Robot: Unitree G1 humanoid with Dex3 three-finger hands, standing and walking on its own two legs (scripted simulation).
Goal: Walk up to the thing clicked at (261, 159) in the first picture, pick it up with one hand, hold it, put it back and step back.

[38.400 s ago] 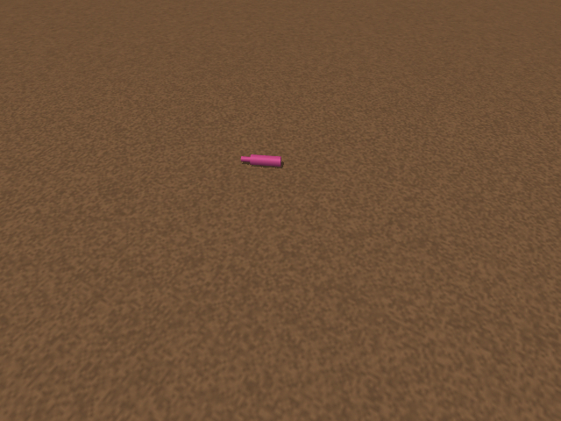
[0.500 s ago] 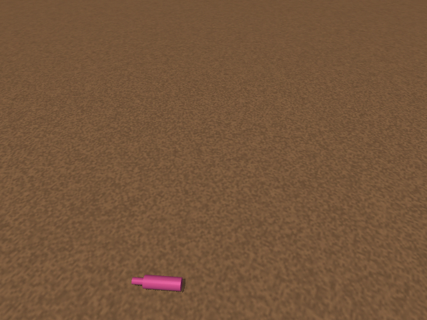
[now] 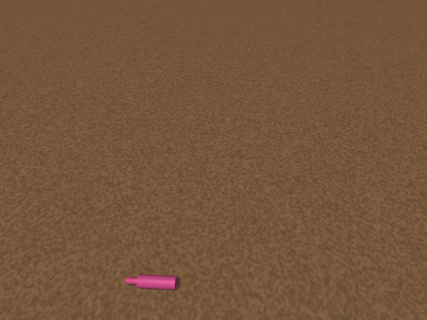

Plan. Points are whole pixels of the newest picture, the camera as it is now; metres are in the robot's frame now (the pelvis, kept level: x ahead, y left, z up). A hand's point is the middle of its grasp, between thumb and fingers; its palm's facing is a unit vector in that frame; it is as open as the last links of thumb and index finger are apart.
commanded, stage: stand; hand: left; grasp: from above
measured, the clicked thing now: (151, 281) +0.44 +0.30 -0.75
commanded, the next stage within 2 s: step back in 1.06 s
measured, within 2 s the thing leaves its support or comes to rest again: neither
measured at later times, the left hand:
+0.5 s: hand out of the picture +0.08 +0.24 -0.16, palm faces +0.01 -0.94 -0.34, open 7.4 cm
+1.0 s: hand out of the picture +0.09 +0.24 -0.15, palm faces -0.01 -0.94 -0.34, open 7.4 cm
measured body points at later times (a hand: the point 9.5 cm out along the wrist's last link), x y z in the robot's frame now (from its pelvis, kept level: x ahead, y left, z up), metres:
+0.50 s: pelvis +0.01 +0.00 +0.00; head +0.01 -0.01 +0.45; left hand +0.08 +0.29 -0.13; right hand +0.07 -0.29 -0.14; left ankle +0.00 +0.14 -0.75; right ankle +0.01 -0.13 -0.75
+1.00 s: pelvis +0.01 -0.01 +0.00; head +0.02 -0.01 +0.45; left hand +0.09 +0.29 -0.13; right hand +0.08 -0.30 -0.14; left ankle +0.00 +0.14 -0.75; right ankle +0.01 -0.13 -0.75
